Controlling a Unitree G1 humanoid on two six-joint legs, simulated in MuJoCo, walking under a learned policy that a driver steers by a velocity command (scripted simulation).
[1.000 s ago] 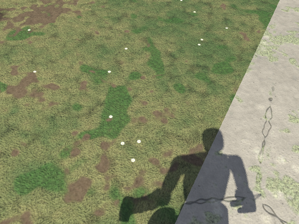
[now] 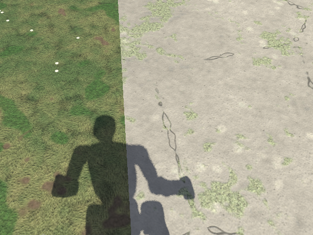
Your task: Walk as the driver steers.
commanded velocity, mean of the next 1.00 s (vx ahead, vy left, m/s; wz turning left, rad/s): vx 0.12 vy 0.00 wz -0.08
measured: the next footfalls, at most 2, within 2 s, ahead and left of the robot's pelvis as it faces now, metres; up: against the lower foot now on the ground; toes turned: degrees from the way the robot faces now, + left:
right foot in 0.18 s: +0.03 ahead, -0.14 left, +0.00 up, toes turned +1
right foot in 1.30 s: +0.45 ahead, -0.12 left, +0.00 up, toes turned -3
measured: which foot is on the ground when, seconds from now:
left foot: down 0.00-1.00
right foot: up 0.00-0.16, down 0.18-0.82, up 0.84-1.00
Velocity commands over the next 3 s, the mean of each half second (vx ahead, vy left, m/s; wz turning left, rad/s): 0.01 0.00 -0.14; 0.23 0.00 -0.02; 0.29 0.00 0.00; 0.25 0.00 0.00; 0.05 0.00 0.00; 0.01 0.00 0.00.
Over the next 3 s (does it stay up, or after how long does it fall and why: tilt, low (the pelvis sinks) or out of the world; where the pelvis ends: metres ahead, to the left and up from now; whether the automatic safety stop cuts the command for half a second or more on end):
stays up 0.48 -0.02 -0.01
